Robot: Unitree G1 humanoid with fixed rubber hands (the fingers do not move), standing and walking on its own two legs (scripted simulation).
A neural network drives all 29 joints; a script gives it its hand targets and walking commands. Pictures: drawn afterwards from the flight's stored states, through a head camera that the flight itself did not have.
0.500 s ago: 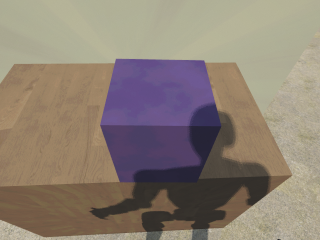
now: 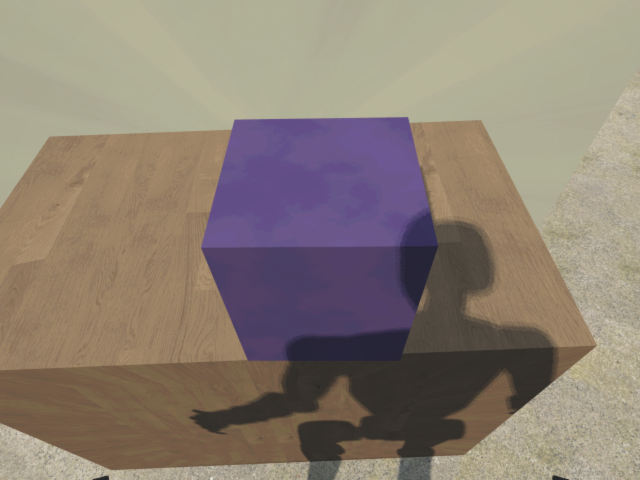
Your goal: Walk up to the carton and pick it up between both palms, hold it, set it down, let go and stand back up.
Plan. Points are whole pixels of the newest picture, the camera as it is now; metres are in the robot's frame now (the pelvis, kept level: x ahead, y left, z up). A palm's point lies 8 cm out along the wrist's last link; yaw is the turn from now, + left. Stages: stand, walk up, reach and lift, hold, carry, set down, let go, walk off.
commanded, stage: walk up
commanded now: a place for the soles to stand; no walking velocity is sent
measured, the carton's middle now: (322, 247) +0.40 +0.03 +0.08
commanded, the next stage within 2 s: reach and lift in 0.74 s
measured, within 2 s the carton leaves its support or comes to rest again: neither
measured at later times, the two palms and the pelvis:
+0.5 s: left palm out of the picture +0.12 +0.31 -0.09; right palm out of the picture +0.12 -0.31 -0.11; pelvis +0.00 +0.00 +0.00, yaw +0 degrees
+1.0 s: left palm (110, 436) +0.20 +0.30 -0.07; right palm out of the picture +0.16 -0.31 -0.08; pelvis +0.00 +0.00 +0.00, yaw +0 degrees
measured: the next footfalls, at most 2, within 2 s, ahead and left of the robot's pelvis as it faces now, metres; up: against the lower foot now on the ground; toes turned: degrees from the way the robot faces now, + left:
none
